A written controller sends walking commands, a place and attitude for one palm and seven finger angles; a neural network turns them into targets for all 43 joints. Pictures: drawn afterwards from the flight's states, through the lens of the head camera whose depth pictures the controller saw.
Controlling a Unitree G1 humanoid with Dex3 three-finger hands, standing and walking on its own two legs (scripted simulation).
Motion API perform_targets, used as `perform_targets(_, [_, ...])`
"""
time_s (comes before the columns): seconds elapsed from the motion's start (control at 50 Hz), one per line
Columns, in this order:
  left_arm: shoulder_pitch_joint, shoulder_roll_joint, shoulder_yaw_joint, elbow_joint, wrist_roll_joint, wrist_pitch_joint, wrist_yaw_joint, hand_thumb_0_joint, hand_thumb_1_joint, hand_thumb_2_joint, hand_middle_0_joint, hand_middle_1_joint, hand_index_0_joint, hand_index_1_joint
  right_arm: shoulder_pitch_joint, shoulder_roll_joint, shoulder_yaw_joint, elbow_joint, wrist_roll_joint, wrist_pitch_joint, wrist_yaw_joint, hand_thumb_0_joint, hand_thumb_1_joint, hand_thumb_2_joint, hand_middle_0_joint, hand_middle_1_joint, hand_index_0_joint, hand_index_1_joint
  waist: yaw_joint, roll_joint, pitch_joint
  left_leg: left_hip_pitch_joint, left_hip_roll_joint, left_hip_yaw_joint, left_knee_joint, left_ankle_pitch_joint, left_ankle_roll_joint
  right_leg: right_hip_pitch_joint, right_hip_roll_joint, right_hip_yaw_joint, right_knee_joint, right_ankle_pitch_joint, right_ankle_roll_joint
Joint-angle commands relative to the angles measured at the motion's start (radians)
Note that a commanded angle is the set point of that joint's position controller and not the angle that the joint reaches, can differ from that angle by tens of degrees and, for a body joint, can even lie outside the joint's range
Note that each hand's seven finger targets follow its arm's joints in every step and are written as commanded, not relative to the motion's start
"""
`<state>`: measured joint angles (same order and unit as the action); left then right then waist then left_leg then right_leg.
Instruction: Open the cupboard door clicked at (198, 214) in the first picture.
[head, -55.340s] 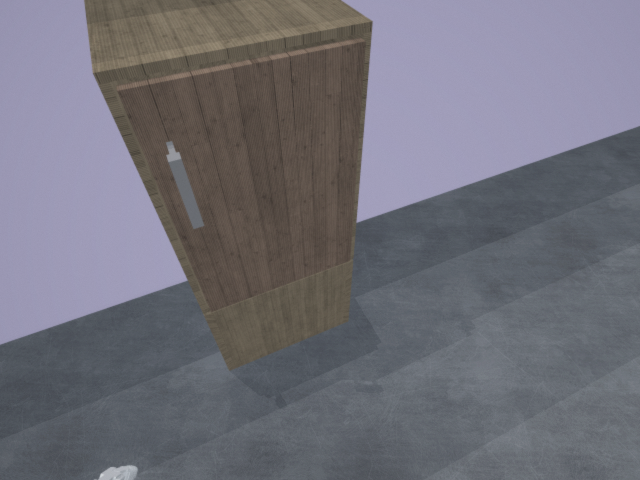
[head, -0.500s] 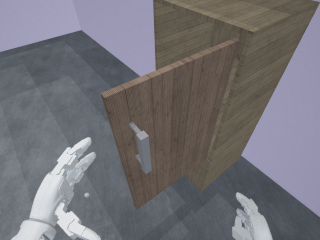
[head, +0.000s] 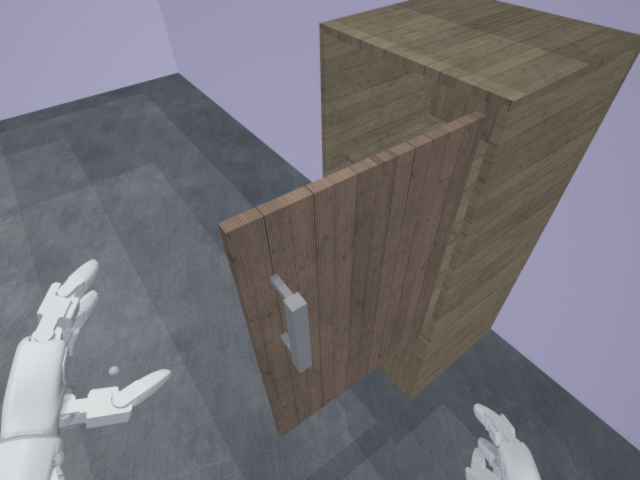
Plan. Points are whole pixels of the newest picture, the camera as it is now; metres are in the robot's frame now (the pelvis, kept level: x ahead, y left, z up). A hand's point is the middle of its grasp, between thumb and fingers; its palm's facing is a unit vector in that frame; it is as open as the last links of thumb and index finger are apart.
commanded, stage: draw the hand back to the body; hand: left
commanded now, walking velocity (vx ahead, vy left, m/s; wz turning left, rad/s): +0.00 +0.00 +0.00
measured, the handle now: (290, 325) +0.30 +0.08 +0.04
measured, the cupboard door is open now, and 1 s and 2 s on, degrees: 88 88 88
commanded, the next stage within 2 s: step back with the hand held close in 0.68 s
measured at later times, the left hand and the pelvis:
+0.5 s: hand (87, 340) +0.20 +0.25 +0.15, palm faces +0.43 -0.80 -0.41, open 7.7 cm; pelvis +0.00 -0.01 +0.01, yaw -1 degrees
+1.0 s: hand (85, 340) +0.19 +0.25 +0.16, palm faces +0.37 -0.79 -0.48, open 7.4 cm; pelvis -0.02 -0.01 +0.01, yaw -2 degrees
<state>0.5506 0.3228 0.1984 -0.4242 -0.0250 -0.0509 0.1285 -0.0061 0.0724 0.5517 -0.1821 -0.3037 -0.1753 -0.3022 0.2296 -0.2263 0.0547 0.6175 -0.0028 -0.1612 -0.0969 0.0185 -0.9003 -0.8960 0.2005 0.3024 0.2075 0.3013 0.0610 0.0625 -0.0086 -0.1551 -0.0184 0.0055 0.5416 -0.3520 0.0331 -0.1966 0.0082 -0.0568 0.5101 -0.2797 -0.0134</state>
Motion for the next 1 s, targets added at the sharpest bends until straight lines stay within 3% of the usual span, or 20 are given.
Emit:
perform_targets(0.0, [-0.078, 0.144, 0.132, -0.204, -0.001, -0.075, 0.019, 0.000, 0.410, 0.690, -0.182, -0.300, -0.182, -0.300, -0.137, -0.103, -0.049, -0.152, -0.004, -0.053, -0.002, 0.000, -0.900, -0.900, 0.200, 0.300, 0.200, 0.300, 0.001, -0.023, -0.057, -0.015, 0.050, -0.032, -0.132, 0.385, -0.028, 0.112, -0.020, 0.030, -0.092, 0.234, -0.014])
perform_targets(0.08, [-0.096, 0.162, 0.171, -0.184, -0.006, -0.077, 0.015, 0.000, 0.550, 0.750, -0.187, -0.300, -0.187, -0.300, -0.148, -0.104, -0.055, -0.141, -0.005, -0.034, 0.005, 0.000, -0.900, -0.900, 0.200, 0.300, 0.200, 0.300, 0.006, 0.005, -0.041, 0.010, 0.051, -0.022, -0.155, 0.416, -0.030, 0.135, -0.020, 0.038, -0.116, 0.263, -0.014])
perform_targets(0.1, [-0.105, 0.174, 0.188, -0.182, -0.007, -0.081, 0.016, 0.000, 0.585, 0.765, -0.189, -0.300, -0.189, -0.300, -0.148, -0.102, -0.056, -0.139, -0.005, -0.031, 0.006, 0.000, -0.900, -0.900, 0.200, 0.300, 0.200, 0.300, 0.007, -0.026, -0.044, 0.014, 0.051, -0.022, -0.159, 0.414, -0.029, 0.143, -0.019, 0.035, -0.121, 0.267, -0.014])
perform_targets(0.28, [-0.163, 0.224, 0.270, -0.192, -0.017, -0.091, 0.012, 0.000, 0.900, 0.900, -0.200, -0.300, -0.200, -0.300, -0.159, -0.101, -0.065, -0.126, -0.006, -0.011, 0.012, 0.000, -0.900, -0.900, 0.200, 0.300, 0.200, 0.300, 0.012, 0.022, -0.063, 0.063, 0.050, -0.008, -0.174, 0.463, -0.025, 0.178, -0.020, 0.051, -0.153, 0.322, -0.014])
perform_targets(0.36, [-0.129, 0.165, 0.219, -0.123, -0.023, -0.080, -0.003, 0.000, 0.900, 0.900, -0.200, -0.300, -0.200, -0.300, -0.159, -0.106, -0.070, -0.123, -0.003, 0.003, 0.020, 0.000, -0.900, -0.900, 0.200, 0.300, 0.200, 0.300, 0.006, -0.025, -0.015, 0.056, 0.055, -0.008, -0.185, 0.452, -0.020, 0.162, -0.018, 0.047, -0.168, 0.313, -0.010])
perform_targets(0.46, [-0.171, 0.197, 0.235, -0.159, -0.021, -0.088, -0.003, 0.000, 0.900, 0.900, -0.200, -0.300, -0.200, -0.300, -0.173, -0.107, -0.073, -0.130, -0.004, 0.009, 0.017, 0.000, -0.900, -0.900, 0.200, 0.300, 0.200, 0.300, 0.011, -0.015, -0.038, 0.063, 0.046, -0.006, -0.193, 0.378, -0.012, 0.169, -0.019, 0.057, -0.180, 0.272, -0.011])
perform_targets(0.54, [-0.188, 0.222, 0.249, -0.205, -0.014, -0.095, 0.004, 0.000, 0.900, 0.900, -0.200, -0.300, -0.200, -0.300, -0.176, -0.104, -0.069, -0.127, -0.005, -0.002, 0.013, 0.000, -0.900, -0.900, 0.200, 0.300, 0.200, 0.300, 0.014, 0.044, -0.062, 0.072, 0.041, -0.009, -0.188, 0.390, -0.017, 0.181, -0.018, 0.061, -0.179, 0.277, -0.017])
perform_targets(0.76, [-0.158, 0.184, 0.229, -0.126, -0.023, -0.095, -0.004, 0.000, 0.900, 0.900, -0.200, -0.300, -0.200, -0.300, -0.180, -0.101, -0.073, -0.116, -0.001, -0.003, 0.015, 0.000, -0.900, -0.900, 0.200, 0.300, 0.200, 0.300, 0.009, -0.017, 0.011, 0.054, 0.046, -0.009, -0.208, 0.301, -0.012, 0.140, -0.015, 0.063, -0.207, 0.195, -0.012])
perform_targets(0.78, [-0.292, 0.230, 0.245, -0.241, -0.020, -0.110, 0.002, 0.000, 0.900, 0.900, -0.200, -0.300, -0.200, -0.300, -0.191, -0.107, -0.070, -0.123, 0.000, -0.011, 0.014, 0.000, -0.900, -0.900, 0.200, 0.300, 0.200, 0.300, 0.006, 0.020, -0.046, 0.068, 0.041, -0.014, -0.206, 0.308, -0.010, 0.163, -0.018, 0.067, -0.199, 0.207, -0.013])
perform_targets(0.8, [-0.313, 0.336, 0.369, -0.212, -0.020, -0.148, 0.012, 0.000, 0.900, 0.900, -0.200, -0.300, -0.200, -0.300, -0.158, -0.120, -0.069, -0.153, 0.015, 0.003, 0.010, 0.000, -0.900, -0.900, 0.200, 0.300, 0.200, 0.300, -0.045, -0.026, 0.053, 0.002, 0.055, -0.036, -0.171, 0.223, 0.006, 0.027, -0.057, 0.171, -0.254, 0.233, -0.016])
perform_targets(0.82, [-0.200, 0.252, 0.308, -0.128, -0.018, -0.151, -0.001, 0.000, 0.900, 0.900, -0.200, -0.300, -0.200, -0.300, -0.153, -0.110, -0.075, -0.136, 0.007, 0.018, 0.010, 0.000, -0.900, -0.900, 0.200, 0.300, 0.200, 0.300, -0.047, -0.078, 0.025, 0.017, 0.051, -0.042, -0.146, 0.206, 0.009, 0.017, -0.080, 0.171, -0.263, 0.220, -0.016])
perform_targets(0.84, [-0.187, 0.250, 0.297, -0.132, -0.014, -0.148, -0.003, 0.000, 0.900, 0.900, -0.200, -0.300, -0.200, -0.300, -0.164, -0.115, -0.077, -0.145, 0.007, 0.026, 0.012, 0.000, -0.900, -0.900, 0.200, 0.300, 0.200, 0.300, -0.046, -0.044, 0.044, 0.014, 0.046, -0.043, -0.144, 0.214, 0.009, -0.002, -0.085, 0.177, -0.271, 0.230, -0.021])
perform_targets(0.88, [-0.132, 0.221, 0.270, -0.139, -0.011, -0.156, -0.007, 0.000, 0.900, 0.900, -0.200, -0.300, -0.200, -0.300, -0.161, -0.121, -0.079, -0.151, 0.002, 0.040, 0.014, 0.000, -0.900, -0.900, 0.200, 0.300, 0.200, 0.300, -0.050, -0.027, -0.008, 0.010, 0.053, -0.034, -0.142, 0.239, 0.003, 0.009, -0.093, 0.166, -0.250, 0.251, -0.019])
perform_targets(0.94, [-0.072, 0.232, 0.284, -0.168, -0.013, -0.163, 0.000, 0.000, 0.900, 0.900, -0.200, -0.300, -0.200, -0.300, -0.159, -0.129, -0.089, -0.163, 0.002, 0.052, 0.010, 0.000, -0.900, -0.900, 0.200, 0.300, 0.200, 0.300, -0.046, 0.003, -0.094, 0.000, 0.068, -0.042, -0.149, 0.328, -0.004, 0.064, -0.093, 0.139, -0.186, 0.354, -0.018])
perform_targets(0.98, [-0.031, 0.252, 0.310, -0.194, -0.014, -0.163, 0.008, 0.000, 0.900, 0.900, -0.200, -0.300, -0.200, -0.300, -0.153, -0.127, -0.094, -0.181, 0.004, 0.064, 0.008, 0.000, -0.900, -0.900, 0.200, 0.300, 0.200, 0.300, -0.043, -0.017, -0.154, -0.015, 0.082, -0.045, -0.141, 0.408, -0.009, 0.102, -0.086, 0.127, -0.134, 0.431, -0.013])
